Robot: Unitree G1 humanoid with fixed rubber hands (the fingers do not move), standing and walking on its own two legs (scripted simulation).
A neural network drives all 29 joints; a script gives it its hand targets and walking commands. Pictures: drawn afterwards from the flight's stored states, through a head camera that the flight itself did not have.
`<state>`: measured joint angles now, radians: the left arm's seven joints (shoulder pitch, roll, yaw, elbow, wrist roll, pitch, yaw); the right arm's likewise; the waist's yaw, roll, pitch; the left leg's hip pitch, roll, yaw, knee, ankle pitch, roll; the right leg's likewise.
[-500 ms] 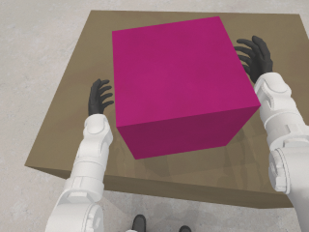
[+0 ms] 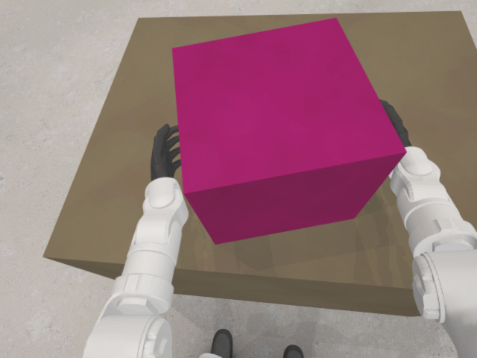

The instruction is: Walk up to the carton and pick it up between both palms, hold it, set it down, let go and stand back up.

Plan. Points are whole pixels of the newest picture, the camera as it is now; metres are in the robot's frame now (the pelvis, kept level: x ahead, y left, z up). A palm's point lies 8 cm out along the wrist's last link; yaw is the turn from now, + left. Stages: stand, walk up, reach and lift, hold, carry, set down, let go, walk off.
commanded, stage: set down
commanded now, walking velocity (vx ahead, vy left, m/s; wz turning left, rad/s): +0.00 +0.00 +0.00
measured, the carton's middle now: (270, 140) +0.50 +0.02 +0.00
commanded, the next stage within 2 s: none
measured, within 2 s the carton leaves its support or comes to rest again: neither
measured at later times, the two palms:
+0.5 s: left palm (149, 198) +0.35 +0.20 +0.03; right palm (426, 178) +0.42 -0.23 +0.02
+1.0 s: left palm (140, 220) +0.31 +0.21 +0.02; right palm (442, 201) +0.39 -0.25 +0.01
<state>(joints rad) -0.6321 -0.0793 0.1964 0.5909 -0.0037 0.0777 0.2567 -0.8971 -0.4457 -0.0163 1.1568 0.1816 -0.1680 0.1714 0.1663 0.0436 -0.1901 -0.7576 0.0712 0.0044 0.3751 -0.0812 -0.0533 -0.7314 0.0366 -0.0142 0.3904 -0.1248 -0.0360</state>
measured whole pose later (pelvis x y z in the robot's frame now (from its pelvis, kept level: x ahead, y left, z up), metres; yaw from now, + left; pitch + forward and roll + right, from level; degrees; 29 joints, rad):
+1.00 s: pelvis -0.03 +0.01 +0.00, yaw +0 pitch +21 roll -1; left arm -0.43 -0.01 0.07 0.45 -0.06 0.14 0.27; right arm -0.58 -0.59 -0.02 0.97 0.40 -0.16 0.28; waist 0.17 0.05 -0.16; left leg -0.72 0.07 0.00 0.41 -0.06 -0.04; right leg -0.68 0.04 -0.01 0.39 -0.09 -0.03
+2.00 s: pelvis -0.03 +0.01 +0.00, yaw +0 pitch +15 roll -1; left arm -0.10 -0.02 -0.02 0.31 -0.06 0.04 0.26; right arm -0.24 -0.62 -0.02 0.96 0.48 -0.32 0.36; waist 0.15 0.05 -0.13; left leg -0.60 0.07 0.00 0.42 -0.08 -0.04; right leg -0.56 0.04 -0.01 0.39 -0.10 -0.03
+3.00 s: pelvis -0.01 +0.01 +0.01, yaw +0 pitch +7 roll -1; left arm 0.24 -0.01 -0.04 0.28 -0.06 -0.05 0.22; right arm 0.05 -0.57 -0.01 0.91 0.44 -0.38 0.35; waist 0.13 0.05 -0.08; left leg -0.41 0.07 0.00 0.43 -0.15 -0.04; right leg -0.36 0.04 -0.01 0.40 -0.17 -0.03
